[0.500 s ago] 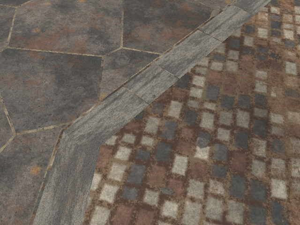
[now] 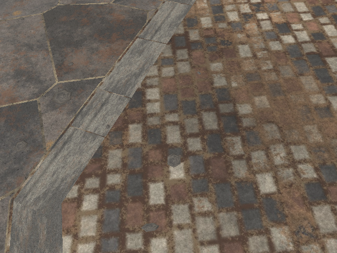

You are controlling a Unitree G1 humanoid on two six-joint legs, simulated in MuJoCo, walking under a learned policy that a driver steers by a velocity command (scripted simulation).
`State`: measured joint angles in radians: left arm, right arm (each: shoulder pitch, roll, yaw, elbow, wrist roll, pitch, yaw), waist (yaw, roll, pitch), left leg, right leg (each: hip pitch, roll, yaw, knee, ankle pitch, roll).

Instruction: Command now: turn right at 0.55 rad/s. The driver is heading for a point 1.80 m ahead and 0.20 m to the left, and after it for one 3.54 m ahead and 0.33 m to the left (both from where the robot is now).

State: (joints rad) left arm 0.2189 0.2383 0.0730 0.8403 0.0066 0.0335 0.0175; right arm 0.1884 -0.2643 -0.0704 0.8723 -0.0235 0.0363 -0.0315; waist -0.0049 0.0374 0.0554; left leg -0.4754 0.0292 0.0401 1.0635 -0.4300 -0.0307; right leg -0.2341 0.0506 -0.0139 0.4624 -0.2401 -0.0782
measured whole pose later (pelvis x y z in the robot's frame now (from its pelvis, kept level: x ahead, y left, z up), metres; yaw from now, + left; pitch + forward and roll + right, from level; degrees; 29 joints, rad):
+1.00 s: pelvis -0.01 +0.01 +0.01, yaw +15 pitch +1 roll +1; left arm 0.32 0.26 0.04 0.82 0.03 -0.04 0.02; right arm 0.21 -0.32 -0.09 0.83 -0.04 0.06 0.07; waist 0.02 0.04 0.00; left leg -0.50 -0.01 -0.06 0.99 -0.27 -0.02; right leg -0.04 0.00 -0.10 0.25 -0.23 -0.04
